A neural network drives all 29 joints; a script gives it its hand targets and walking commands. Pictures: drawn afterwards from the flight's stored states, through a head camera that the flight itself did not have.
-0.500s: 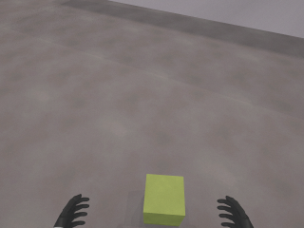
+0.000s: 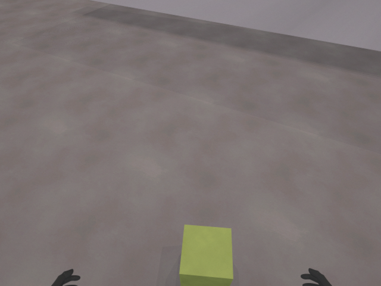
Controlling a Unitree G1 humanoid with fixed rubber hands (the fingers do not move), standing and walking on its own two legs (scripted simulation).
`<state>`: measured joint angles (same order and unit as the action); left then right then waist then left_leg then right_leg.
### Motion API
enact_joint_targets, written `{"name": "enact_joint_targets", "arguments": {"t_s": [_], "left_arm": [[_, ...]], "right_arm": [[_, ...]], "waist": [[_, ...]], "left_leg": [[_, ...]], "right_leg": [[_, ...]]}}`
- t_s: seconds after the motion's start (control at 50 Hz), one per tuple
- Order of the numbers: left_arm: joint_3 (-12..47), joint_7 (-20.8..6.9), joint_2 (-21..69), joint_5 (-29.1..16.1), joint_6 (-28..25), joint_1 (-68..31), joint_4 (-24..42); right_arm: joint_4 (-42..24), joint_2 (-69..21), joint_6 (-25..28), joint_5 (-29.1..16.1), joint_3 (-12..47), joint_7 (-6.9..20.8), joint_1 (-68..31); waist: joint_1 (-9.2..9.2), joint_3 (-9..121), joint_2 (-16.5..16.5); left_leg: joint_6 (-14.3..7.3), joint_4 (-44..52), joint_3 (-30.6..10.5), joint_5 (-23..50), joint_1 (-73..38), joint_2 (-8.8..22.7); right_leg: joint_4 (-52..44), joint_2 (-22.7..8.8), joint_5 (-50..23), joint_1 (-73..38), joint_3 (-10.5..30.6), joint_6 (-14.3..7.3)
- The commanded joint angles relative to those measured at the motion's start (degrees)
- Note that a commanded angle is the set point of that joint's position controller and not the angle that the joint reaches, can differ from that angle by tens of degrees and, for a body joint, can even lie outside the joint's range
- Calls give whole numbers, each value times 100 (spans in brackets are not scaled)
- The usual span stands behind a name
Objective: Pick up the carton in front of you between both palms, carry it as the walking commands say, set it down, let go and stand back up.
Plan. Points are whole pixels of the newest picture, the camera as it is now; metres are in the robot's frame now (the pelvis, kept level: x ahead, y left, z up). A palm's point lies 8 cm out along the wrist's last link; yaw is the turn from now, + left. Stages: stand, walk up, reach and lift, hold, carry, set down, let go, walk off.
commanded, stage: stand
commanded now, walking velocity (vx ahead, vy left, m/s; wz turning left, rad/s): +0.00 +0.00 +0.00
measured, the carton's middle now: (205, 259) +0.39 -0.06 -0.65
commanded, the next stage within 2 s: none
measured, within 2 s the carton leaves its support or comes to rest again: neither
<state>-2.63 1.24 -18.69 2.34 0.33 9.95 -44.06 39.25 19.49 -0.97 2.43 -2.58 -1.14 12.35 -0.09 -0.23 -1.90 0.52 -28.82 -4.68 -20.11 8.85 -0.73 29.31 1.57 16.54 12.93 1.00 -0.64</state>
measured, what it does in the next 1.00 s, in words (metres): stands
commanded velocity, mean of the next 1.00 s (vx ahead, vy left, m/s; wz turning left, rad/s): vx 0.00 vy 0.00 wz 0.00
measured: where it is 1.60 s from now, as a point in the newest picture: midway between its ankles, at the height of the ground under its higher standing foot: outside the picture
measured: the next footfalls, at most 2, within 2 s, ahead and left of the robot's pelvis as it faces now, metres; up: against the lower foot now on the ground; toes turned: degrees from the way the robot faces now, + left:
none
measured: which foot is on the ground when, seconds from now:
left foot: down 0.00-1.00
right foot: down 0.00-1.00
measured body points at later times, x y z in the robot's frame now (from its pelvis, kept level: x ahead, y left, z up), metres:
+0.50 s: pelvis -0.01 +0.00 +0.01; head -0.01 -0.01 +0.45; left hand +0.11 +0.30 -0.10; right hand +0.11 -0.30 -0.10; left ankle -0.05 +0.13 -0.74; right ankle -0.01 -0.11 -0.74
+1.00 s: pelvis -0.02 +0.00 +0.01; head -0.03 -0.01 +0.46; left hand +0.09 +0.31 -0.10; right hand +0.07 -0.31 -0.11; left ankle -0.05 +0.13 -0.74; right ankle -0.01 -0.11 -0.74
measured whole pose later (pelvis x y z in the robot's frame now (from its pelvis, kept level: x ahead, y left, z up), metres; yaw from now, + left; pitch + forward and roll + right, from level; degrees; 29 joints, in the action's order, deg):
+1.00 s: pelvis -0.02 +0.00 +0.01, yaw -1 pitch -2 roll +0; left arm -0.7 0.4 -21.0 1.1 -0.4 7.0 -57.7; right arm 53.4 22.1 0.7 1.3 -0.4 -1.0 10.5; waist -0.2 -1.4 -0.9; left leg 0.8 -21.6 -3.2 -14.7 4.7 -0.3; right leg 23.2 1.4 11.3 9.5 2.1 -0.6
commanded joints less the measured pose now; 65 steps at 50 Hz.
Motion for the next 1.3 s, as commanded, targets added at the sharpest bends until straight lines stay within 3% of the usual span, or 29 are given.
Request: {"name": "enact_joint_targets", "arguments": {"t_s": [0.0,0.72,1.28], "left_arm": [[-184,27,-857,-14,-96,-182,236],[-19,-48,-1123,-107,-127,-481,-891],[41,-64,-1269,-139,-135,-555,-1266]], "right_arm": [[-290,801,109,-10,-186,-37,-103],[886,1109,219,-98,8,-26,-261],[1376,1233,219,-137,36,9,-411]], "waist": [[6,357,203],[-18,6,182],[-12,11,198]], "left_leg": [[-25,308,-216,1949,115,401],[-78,1007,-277,1333,-27,562],[-130,1131,-253,1222,-126,629]], "right_leg": [[-335,-531,-1891,-449,426,-30],[-891,-660,-1331,-586,677,-82],[-1005,-702,-1304,-497,799,-115]]}}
